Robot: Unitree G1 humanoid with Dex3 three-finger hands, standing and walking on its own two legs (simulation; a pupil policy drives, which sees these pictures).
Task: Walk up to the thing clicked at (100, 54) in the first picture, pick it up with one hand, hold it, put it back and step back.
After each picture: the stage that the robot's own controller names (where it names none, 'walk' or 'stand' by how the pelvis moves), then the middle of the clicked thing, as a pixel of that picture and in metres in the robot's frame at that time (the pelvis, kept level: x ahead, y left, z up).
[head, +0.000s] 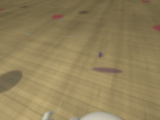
stand; (100, 54) +1.40 -0.21 -0.72
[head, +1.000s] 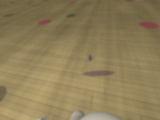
walk; (90, 57) +1.29 +0.11 -0.70
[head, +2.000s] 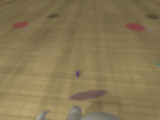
walk; (77, 73) +0.81 +0.25 -0.71
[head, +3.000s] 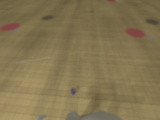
walk; (73, 91) +0.49 +0.21 -0.70
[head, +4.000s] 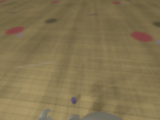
stand; (73, 100) +0.38 +0.21 -0.71
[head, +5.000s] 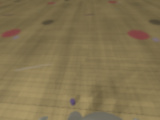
stand; (72, 102) +0.35 +0.23 -0.71
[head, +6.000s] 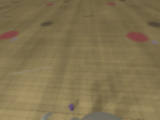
stand; (71, 107) +0.30 +0.23 -0.72
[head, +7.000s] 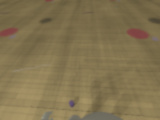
stand; (71, 103) +0.31 +0.24 -0.72
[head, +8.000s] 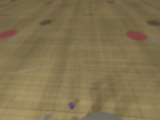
stand; (71, 105) +0.31 +0.23 -0.73
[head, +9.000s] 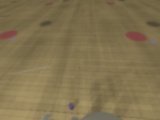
stand; (71, 106) +0.31 +0.24 -0.73
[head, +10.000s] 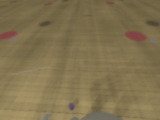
stand; (71, 106) +0.30 +0.24 -0.73
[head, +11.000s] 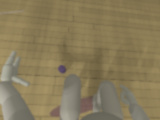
go down; (62, 69) +0.37 +0.27 -0.37
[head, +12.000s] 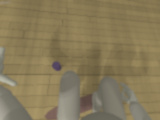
go down; (57, 66) +0.36 +0.30 -0.30
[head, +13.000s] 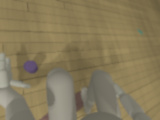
close in; (31, 67) +0.33 +0.33 -0.22
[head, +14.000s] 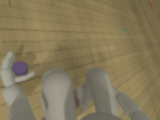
close; (21, 69) +0.33 +0.33 -0.21
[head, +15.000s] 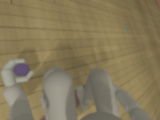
lift; (22, 70) +0.31 +0.33 -0.21
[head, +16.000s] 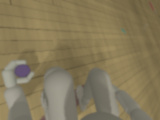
lift; (23, 71) +0.30 +0.33 -0.21
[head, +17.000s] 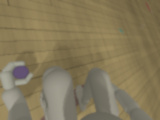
lift; (21, 73) +0.30 +0.33 -0.21
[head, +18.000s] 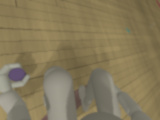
lift; (18, 75) +0.27 +0.35 -0.20
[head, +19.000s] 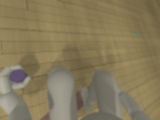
lift; (20, 77) +0.25 +0.37 -0.20
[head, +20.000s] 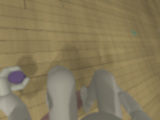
lift; (18, 78) +0.25 +0.37 -0.20
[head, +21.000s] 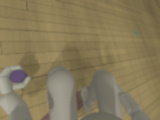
lift; (20, 77) +0.25 +0.37 -0.20
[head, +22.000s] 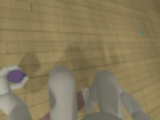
lift; (18, 77) +0.24 +0.39 -0.19
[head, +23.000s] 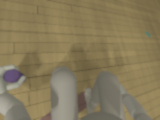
lift; (16, 77) +0.23 +0.41 -0.17
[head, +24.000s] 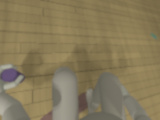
lift; (14, 76) +0.23 +0.43 -0.15
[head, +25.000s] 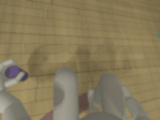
lift; (18, 74) +0.24 +0.44 -0.15
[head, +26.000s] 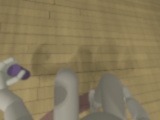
lift; (20, 72) +0.25 +0.44 -0.15
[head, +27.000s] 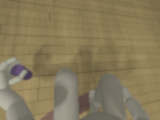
lift; (22, 72) +0.26 +0.43 -0.15
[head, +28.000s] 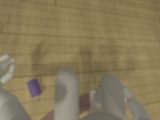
stand; (34, 88) +0.16 +0.36 -0.26
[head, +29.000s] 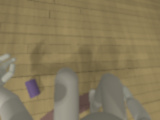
stand; (32, 88) +0.16 +0.37 -0.26
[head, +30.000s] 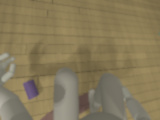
stand; (31, 89) +0.16 +0.37 -0.25
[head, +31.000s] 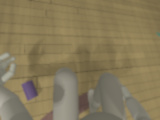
stand; (29, 90) +0.16 +0.37 -0.25
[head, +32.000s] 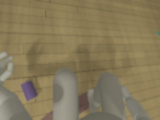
stand; (29, 90) +0.15 +0.37 -0.25
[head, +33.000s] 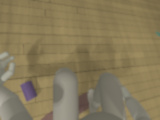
stand; (29, 90) +0.15 +0.37 -0.25
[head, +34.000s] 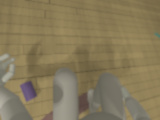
stand; (28, 90) +0.16 +0.37 -0.25
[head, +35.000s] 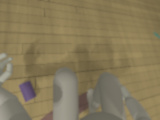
stand; (27, 90) +0.15 +0.37 -0.25
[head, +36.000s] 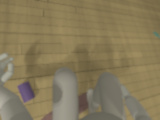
stand; (26, 91) +0.15 +0.38 -0.25
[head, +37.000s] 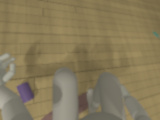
stand; (25, 92) +0.15 +0.38 -0.25
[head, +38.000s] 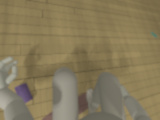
stand; (24, 93) +0.14 +0.38 -0.24
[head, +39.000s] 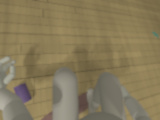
stand; (23, 93) +0.14 +0.39 -0.25
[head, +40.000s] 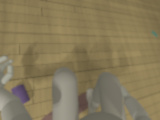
stand; (20, 94) +0.13 +0.40 -0.24
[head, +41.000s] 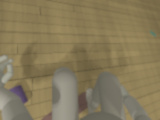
stand; (18, 95) +0.12 +0.40 -0.24
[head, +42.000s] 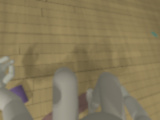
stand; (19, 95) +0.12 +0.40 -0.24
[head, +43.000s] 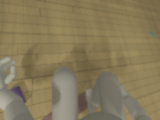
stand; (16, 97) +0.12 +0.41 -0.24
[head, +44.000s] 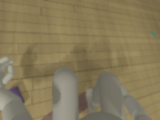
stand; (15, 97) +0.11 +0.42 -0.24
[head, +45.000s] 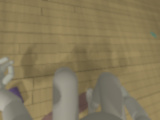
stand; (14, 97) +0.11 +0.42 -0.24
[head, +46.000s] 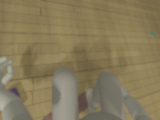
stand; (13, 98) +0.10 +0.42 -0.24
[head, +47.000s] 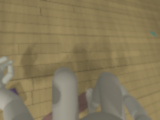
stand; (12, 99) +0.10 +0.43 -0.24
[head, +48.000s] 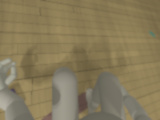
stand; (11, 99) +0.10 +0.43 -0.24
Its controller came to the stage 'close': yes
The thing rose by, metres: 0.09
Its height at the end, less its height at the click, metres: -0.02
